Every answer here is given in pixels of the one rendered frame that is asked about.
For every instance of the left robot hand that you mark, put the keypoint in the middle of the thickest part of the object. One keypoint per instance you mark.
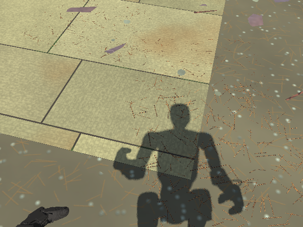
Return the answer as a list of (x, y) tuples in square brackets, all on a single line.
[(42, 216)]

